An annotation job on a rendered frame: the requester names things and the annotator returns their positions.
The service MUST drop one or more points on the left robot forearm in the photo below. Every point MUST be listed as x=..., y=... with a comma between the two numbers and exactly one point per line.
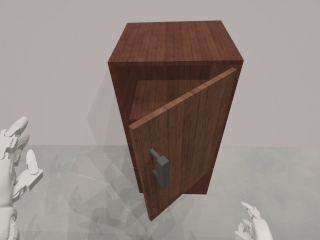
x=8, y=227

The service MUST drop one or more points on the cupboard door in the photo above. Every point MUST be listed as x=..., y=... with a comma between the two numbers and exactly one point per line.
x=186, y=131

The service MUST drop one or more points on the left robot hand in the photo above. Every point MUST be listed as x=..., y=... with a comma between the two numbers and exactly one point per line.
x=11, y=145

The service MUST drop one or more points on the handle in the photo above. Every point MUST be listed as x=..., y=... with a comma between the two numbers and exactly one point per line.
x=163, y=170

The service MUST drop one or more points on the right robot hand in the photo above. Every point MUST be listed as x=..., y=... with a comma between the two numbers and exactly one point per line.
x=258, y=228

